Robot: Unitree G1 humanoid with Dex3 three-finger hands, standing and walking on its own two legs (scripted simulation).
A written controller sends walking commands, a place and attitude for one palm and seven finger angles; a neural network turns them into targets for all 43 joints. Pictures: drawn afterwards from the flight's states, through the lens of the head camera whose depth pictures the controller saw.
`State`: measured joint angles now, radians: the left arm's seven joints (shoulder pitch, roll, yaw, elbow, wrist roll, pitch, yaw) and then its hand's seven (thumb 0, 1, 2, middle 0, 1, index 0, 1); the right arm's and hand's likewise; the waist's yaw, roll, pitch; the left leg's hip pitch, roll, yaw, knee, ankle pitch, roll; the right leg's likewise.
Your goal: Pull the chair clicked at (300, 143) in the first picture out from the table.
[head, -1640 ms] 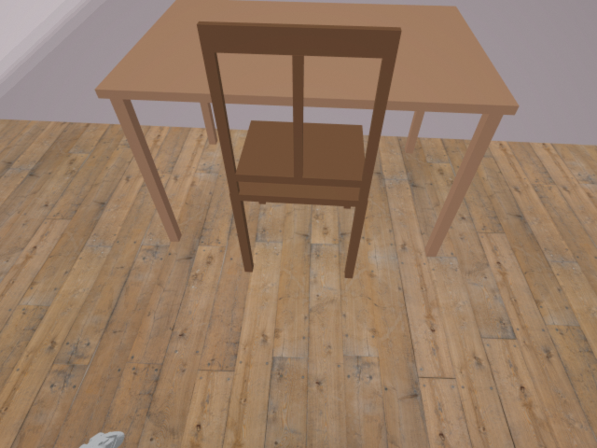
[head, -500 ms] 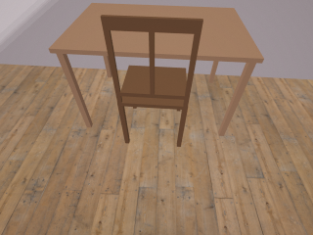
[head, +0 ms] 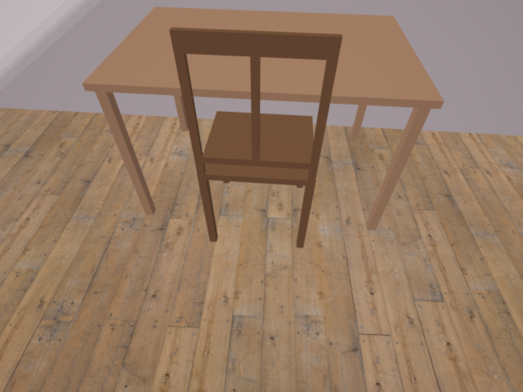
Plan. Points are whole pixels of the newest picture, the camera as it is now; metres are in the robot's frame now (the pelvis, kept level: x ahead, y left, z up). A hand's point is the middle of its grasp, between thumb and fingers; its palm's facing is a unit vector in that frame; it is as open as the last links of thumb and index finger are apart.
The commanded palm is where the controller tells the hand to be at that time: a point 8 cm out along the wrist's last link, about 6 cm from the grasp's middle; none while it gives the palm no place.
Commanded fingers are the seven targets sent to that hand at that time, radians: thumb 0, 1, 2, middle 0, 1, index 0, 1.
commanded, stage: take the last steps up to it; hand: left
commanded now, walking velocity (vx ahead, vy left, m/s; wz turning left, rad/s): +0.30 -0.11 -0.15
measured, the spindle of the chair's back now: (255, 114) +0.89 +0.07 -0.07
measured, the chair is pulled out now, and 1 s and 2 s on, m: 0.00 0.00 0.00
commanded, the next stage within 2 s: come to a stop and stand still in 1.12 s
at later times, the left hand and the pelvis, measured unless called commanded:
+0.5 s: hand out of the picture +0.02 +0.12 -0.17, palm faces +0.04 -0.98 -0.17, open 7.3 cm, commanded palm none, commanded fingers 0.00 0.90 0.90 -0.20 -0.30 -0.20 -0.30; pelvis +0.12 -0.03 -0.01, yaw -3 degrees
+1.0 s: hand (205, 286) +0.37 +0.15 -0.18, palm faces -0.03 -0.98 -0.17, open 7.2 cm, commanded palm none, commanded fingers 0.00 0.90 0.90 -0.20 -0.30 -0.20 -0.30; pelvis +0.31 -0.03 +0.00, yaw -5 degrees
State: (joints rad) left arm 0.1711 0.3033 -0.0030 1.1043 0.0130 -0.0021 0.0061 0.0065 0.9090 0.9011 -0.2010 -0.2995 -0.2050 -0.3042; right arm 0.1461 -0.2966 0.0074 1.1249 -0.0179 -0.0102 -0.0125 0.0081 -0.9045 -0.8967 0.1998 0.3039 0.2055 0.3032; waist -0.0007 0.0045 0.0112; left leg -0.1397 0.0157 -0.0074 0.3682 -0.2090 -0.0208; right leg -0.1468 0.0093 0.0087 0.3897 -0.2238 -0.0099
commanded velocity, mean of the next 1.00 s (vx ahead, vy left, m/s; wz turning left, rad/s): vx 0.29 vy -0.08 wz -0.04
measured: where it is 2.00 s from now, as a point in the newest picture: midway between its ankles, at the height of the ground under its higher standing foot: (285, 366)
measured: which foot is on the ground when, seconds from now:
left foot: down 0.00-0.30, up 0.32-0.64, down 0.66-1.00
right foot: down 0.00-0.68, up 0.70-1.00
